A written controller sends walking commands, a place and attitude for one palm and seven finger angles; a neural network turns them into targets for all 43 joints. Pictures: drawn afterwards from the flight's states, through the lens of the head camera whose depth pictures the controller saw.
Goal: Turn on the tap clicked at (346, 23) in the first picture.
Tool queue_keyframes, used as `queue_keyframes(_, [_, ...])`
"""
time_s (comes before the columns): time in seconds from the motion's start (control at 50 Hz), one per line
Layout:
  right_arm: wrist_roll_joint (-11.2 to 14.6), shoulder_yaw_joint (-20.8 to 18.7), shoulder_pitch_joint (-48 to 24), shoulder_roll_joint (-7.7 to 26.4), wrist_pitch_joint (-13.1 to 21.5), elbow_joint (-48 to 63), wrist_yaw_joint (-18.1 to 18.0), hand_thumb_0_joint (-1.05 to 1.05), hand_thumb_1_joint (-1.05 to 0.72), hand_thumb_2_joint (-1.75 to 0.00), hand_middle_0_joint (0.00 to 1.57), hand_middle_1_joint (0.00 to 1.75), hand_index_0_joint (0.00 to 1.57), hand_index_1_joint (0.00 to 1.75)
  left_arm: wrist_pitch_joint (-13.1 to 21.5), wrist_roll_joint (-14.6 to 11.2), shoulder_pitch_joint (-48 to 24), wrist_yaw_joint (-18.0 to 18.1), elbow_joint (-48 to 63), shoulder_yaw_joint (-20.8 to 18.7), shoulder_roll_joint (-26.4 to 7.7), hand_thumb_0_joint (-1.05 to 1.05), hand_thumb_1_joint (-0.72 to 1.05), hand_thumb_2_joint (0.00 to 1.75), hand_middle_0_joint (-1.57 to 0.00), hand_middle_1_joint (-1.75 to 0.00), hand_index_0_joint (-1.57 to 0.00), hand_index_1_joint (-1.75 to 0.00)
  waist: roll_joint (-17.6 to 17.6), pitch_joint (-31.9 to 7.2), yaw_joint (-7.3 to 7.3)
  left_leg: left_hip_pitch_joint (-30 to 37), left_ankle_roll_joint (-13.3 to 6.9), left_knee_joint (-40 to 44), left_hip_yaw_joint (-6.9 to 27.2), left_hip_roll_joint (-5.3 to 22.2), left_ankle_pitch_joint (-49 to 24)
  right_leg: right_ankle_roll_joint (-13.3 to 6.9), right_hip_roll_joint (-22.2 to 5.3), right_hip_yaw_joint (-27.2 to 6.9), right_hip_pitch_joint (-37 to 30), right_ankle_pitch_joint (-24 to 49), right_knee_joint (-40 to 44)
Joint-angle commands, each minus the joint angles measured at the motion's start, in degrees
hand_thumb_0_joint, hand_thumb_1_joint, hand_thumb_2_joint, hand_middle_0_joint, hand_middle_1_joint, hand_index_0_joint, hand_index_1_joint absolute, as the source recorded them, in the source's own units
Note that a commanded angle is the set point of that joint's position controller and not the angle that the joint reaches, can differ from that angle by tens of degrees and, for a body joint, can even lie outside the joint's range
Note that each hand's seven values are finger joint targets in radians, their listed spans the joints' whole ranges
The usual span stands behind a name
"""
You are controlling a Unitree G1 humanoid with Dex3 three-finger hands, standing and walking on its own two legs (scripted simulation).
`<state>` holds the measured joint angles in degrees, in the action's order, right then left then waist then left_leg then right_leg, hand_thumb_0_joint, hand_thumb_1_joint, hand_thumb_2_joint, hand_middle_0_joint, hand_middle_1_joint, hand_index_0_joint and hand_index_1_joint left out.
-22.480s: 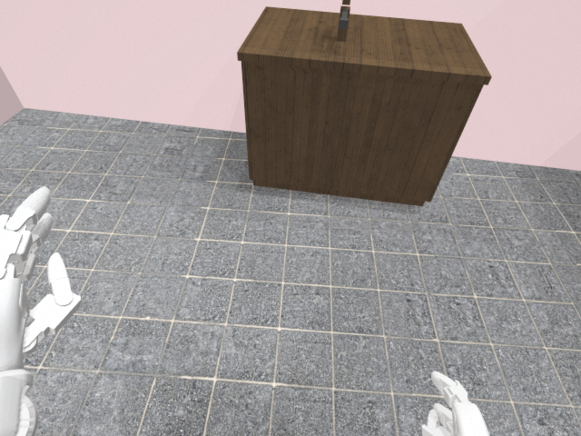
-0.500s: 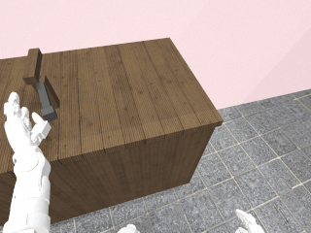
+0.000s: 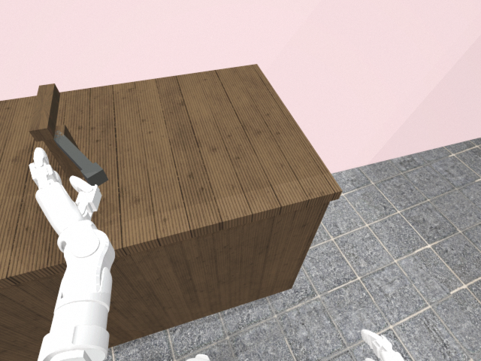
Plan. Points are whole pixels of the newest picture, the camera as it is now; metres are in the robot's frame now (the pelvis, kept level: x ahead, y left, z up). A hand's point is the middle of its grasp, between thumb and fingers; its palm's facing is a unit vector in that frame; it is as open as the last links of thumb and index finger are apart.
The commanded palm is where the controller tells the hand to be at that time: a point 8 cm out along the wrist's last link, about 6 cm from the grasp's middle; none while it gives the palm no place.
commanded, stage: push the lever round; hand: left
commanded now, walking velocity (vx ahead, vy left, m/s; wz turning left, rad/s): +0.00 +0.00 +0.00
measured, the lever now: (94, 175) +0.39 +0.27 +0.09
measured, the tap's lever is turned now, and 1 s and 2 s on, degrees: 29 51 79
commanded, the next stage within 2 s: lift the hand up off the lever in 1.64 s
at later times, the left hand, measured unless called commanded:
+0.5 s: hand (116, 181) +0.38 +0.23 +0.09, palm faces +0.76 -0.64 -0.06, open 7.7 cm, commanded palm +0.33 +0.24 +0.09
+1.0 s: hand (131, 169) +0.41 +0.21 +0.09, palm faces +0.82 -0.57 -0.06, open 7.7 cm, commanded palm +0.36 +0.21 +0.09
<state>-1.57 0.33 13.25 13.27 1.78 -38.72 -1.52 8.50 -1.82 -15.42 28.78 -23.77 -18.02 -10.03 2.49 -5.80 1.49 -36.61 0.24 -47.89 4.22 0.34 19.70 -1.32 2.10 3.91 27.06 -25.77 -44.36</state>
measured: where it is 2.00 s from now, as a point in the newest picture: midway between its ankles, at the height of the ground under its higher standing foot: outside the picture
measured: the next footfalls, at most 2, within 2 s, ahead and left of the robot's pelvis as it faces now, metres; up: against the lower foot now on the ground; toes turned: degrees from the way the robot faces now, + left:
none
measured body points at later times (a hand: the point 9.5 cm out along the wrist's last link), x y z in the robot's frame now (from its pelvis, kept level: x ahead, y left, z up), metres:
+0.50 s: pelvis +0.00 -0.01 +0.00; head +0.02 -0.01 +0.45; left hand +0.34 +0.26 +0.09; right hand +0.13 -0.25 -0.11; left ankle +0.04 +0.12 -0.70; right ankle -0.04 -0.11 -0.70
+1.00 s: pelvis -0.01 -0.01 -0.01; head +0.02 -0.01 +0.44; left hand +0.36 +0.24 +0.10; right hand +0.11 -0.26 -0.13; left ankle +0.04 +0.12 -0.70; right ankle -0.04 -0.11 -0.70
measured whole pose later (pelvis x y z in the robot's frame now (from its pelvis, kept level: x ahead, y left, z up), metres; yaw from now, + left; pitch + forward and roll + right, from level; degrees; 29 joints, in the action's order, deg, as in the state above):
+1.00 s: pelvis -0.01 -0.01 -0.01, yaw +1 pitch +10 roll -2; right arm -4.6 -1.6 12.5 11.9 -0.6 -42.6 1.4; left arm 6.8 5.4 -34.0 48.5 -40.8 -19.8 -4.1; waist 2.5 -7.5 3.3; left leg -40.4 1.4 -48.9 5.7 0.3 18.8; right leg -2.5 2.3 5.4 31.1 -26.1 -46.7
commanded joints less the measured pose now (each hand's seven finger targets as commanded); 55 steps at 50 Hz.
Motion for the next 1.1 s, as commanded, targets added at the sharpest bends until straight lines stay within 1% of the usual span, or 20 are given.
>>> queue_keyframes(0.0, [0.08,-2.78,-3.41,7.89,2.10,6.83,-0.44,0.00,-0.90,-0.90,0.20,0.30,0.20,0.30,3.25,2.62,-19.98,1.90,13.47,0.32,-9.41,0.00,0.90,0.90,-0.15,-0.15,-0.15,-0.15,2.22,-14.61,0.61,15.42,-1.40,5.33,0.51,-0.47,-13.27,-0.49,0.05,-0.95,0.80,18.12,6.37])
queue_keyframes(0.06, [-0.22,-2.98,-3.40,7.57,2.21,7.11,0.06,0.00,-0.90,-0.90,0.20,0.30,0.20,0.30,3.40,3.05,-19.66,3.26,14.92,2.96,-6.20,0.00,0.90,0.90,-0.15,-0.15,-0.15,-0.15,2.28,-16.68,0.57,16.89,-1.22,4.92,0.52,-0.42,-14.96,-0.63,0.11,-0.61,0.34,19.15,5.92])
queue_keyframes(0.1, [-0.29,-3.05,-3.48,7.67,1.92,6.66,0.06,0.00,-0.90,-0.90,0.20,0.30,0.20,0.30,2.93,3.43,-19.21,4.23,13.89,1.77,-6.94,0.00,0.90,0.90,-0.15,-0.15,-0.15,-0.15,2.24,-15.79,0.22,16.16,-1.09,5.13,0.78,-0.41,-14.74,-0.71,0.10,-0.60,0.46,18.71,5.96])
queue_keyframes(0.14, [-0.29,-3.03,-4.03,7.46,1.66,6.82,0.02,0.00,-0.90,-0.90,0.20,0.30,0.20,0.30,2.50,3.30,-20.58,5.02,13.16,3.24,-5.12,0.00,0.90,0.90,-0.15,-0.15,-0.15,-0.15,-0.55,-15.40,0.83,15.46,-1.34,5.11,0.41,-0.55,-13.56,-0.44,-0.04,-0.65,0.12,18.62,6.47])
queue_keyframes(0.2, [-0.33,-2.87,-4.52,7.27,1.24,5.84,-0.27,0.00,-0.90,-0.90,0.20,0.30,0.20,0.30,1.94,4.42,-24.79,6.53,11.97,2.64,-5.97,0.00,0.90,0.90,-0.15,-0.15,-0.15,-0.15,1.27,-14.18,1.10,15.05,-1.16,5.73,0.82,-0.54,-11.55,-0.68,-0.19,-0.73,1.31,16.28,6.78])
queue_keyframes(0.22, [-0.44,-2.76,-4.82,7.09,1.21,5.80,-0.19,0.00,-0.90,-0.90,0.20,0.30,0.20,0.30,1.85,4.48,-26.35,6.87,11.43,4.53,-4.03,0.00,0.90,0.90,-0.15,-0.15,-0.15,-0.15,1.04,-13.90,1.76,15.23,-1.27,5.66,0.66,-0.61,-10.96,-0.54,-0.29,-0.73,1.83,15.91,6.97])
queue_keyframes(0.3, [-0.81,-3.06,-4.43,7.07,0.61,5.14,-0.20,0.00,-0.90,-0.90,0.20,0.30,0.20,0.30,1.49,5.30,-26.91,8.85,8.75,0.76,-6.76,0.00,0.90,0.90,-0.15,-0.15,-0.15,-0.15,0.87,-16.08,0.82,14.86,-1.24,5.21,0.21,-0.74,-12.25,-0.68,-0.37,-0.92,0.55,17.30,6.93])
queue_keyframes(0.38, [-1.16,-3.24,-3.98,6.53,0.35,5.66,0.59,0.00,-0.90,-0.90,0.20,0.30,0.20,0.30,1.77,5.65,-26.95,10.17,8.74,2.47,-4.06,0.00,0.90,0.90,-0.15,-0.15,-0.15,-0.15,0.98,-18.52,0.64,15.40,-1.23,4.01,-0.55,-0.87,-15.63,-0.64,-0.52,-0.81,-1.00,21.41,6.12])
queue_keyframes(0.4, [-1.27,-3.53,-3.59,6.76,0.08,5.28,0.62,0.00,-0.90,-0.90,0.20,0.30,0.20,0.30,1.61,5.95,-25.31,10.77,7.78,-0.46,-6.38,0.00,0.90,0.90,-0.15,-0.15,-0.15,-0.15,0.62,-18.56,-0.14,14.99,-1.06,4.23,-0.15,-0.75,-16.13,-0.78,-0.38,-0.64,-1.34,21.41,5.94])
queue_keyframes(0.44, [-1.27,-3.40,-4.12,6.52,-0.16,5.84,0.96,0.00,-0.90,-0.90,0.20,0.30,0.20,0.30,1.45,5.82,-26.65,11.10,7.67,2.15,-3.63,0.00,0.90,0.90,-0.15,-0.15,-0.15,-0.15,-0.67,-17.38,0.78,14.43,-1.35,3.96,-0.71,-0.82,-15.69,-0.45,-0.60,-0.71,-1.16,21.90,6.32])
queue_keyframes(0.5, [-1.28,-3.58,-4.33,6.67,-0.33,5.30,0.96,0.00,-0.90,-0.90,0.20,0.30,0.20,0.30,1.33,6.46,-27.53,12.03,6.96,0.86,-4.78,0.00,0.90,0.90,-0.15,-0.15,-0.15,-0.15,0.02,-16.35,0.52,13.82,-1.25,4.39,-0.43,-0.66,-14.73,-0.66,-0.58,-0.79,-0.61,20.54,6.56])
queue_keyframes(0.52, [-1.27,-3.44,-4.51,6.36,-0.28,5.45,1.15,0.00,-0.90,-0.90,0.20,0.30,0.20,0.30,1.53,6.32,-29.82,12.19,7.67,3.21,-2.43,0.00,0.90,0.90,-0.15,-0.15,-0.15,-0.15,0.32,-16.41,1.30,14.31,-1.33,4.27,-0.55,-0.78,-14.36,-0.53,-0.70,-0.72,-0.13,20.24,6.54])
queue_keyframes(0.6, [-1.55,-3.74,-4.22,6.60,-0.04,4.42,1.11,0.00,-0.90,-0.90,0.20,0.30,0.20,0.30,1.63,6.91,-31.29,13.70,5.45,1.04,-4.01,0.00,0.90,0.90,-0.15,-0.15,-0.15,-0.15,-0.98,-16.09,1.18,13.32,-1.36,4.37,-0.41,-0.76,-13.10,-0.60,-0.69,-0.69,0.12,18.95,6.91])
queue_keyframes(0.62, [-1.54,-3.70,-4.54,6.35,-0.03,4.75,1.31,0.00,-0.90,-0.90,0.20,0.30,0.20,0.30,1.70,6.88,-32.04,13.76,5.89,2.94,-2.04,0.00,0.90,0.90,-0.15,-0.15,-0.15,-0.15,0.29,-16.87,1.44,13.95,-1.38,4.14,-0.61,-0.91,-13.39,-0.58,-0.76,-0.77,0.40,19.11,6.68])
queue_keyframes(0.78, [-2.23,-3.87,-3.87,6.10,0.12,3.37,1.77,0.00,-0.90,-0.90,0.20,0.30,0.20,0.30,1.71,7.87,-37.94,16.53,0.30,2.03,-1.83,0.00,0.90,0.90,-0.15,-0.15,-0.15,-0.15,-0.37,-18.05,2.23,12.44,-1.46,3.43,-0.87,-1.12,-11.50,-0.39,-0.88,-0.78,1.61,17.29,6.69])
queue_keyframes(0.8, [-2.37,-3.97,-3.37,6.30,-0.04,2.62,1.71,0.00,-0.90,-0.90,0.20,0.30,0.20,0.30,1.52,8.31,-38.28,17.17,-1.46,-0.46,-3.90,0.00,0.90,0.90,-0.15,-0.15,-0.15,-0.15,-0.35,-17.48,2.04,12.16,-1.35,3.73,-0.44,-1.00,-11.40,-0.54,-0.73,-0.56,2.09,16.75,6.64])
queue_keyframes(0.84, [-2.42,-3.90,-3.53,5.97,-0.21,3.03,2.10,0.00,-0.90,-0.90,0.20,0.30,0.20,0.30,1.79,8.59,-41.27,17.54,-1.04,1.89,-1.53,0.00,0.90,0.90,-0.15,-0.15,-0.15,-0.15,0.69,-18.00,2.72,12.59,-1.30,3.42,-0.74,-0.97,-11.77,-0.53,-0.90,-0.50,2.42,17.13,6.34])
queue_keyframes(0.9, [-2.84,-4.20,-2.91,6.21,-0.30,2.17,2.43,0.00,-0.90,-0.90,0.20,0.30,0.20,0.30,1.63,9.48,-42.99,19.03,-3.91,-0.37,-2.87,0.00,0.90,0.90,-0.15,-0.15,-0.15,-0.15,0.44,-18.25,2.67,12.12,-1.17,3.30,-0.15,-0.80,-11.31,-0.66,-0.67,-0.17,3.83,15.72,5.85])
queue_keyframes(0.98, [-3.37,-4.22,-2.26,5.97,-0.24,2.06,3.27,0.00,-0.90,-0.90,0.20,0.30,0.20,0.30,1.43,10.23,-46.45,20.66,-6.83,1.33,-0.28,0.00,0.90,0.90,-0.15,-0.15,-0.15,-0.15,-0.38,-18.85,3.62,11.66,-1.31,2.65,-0.41,-0.75,-10.97,-0.53,-0.56,0.08,5.06,15.04,5.55])
queue_keyframes(1.08, [-3.93,-4.46,-0.69,6.10,-0.84,1.54,3.98,0.00,-0.90,-0.90,0.20,0.30,0.20,0.30,0.52,10.96,-48.61,22.55,-10.29,-1.52,-2.00,0.00,0.90,0.90,-0.15,-0.15,-0.15,-0.15,-1.17,-20.79,3.62,10.47,-1.40,1.85,-0.71,-0.82,-12.26,-0.37,-0.62,0.05,4.49,16.56,4.98])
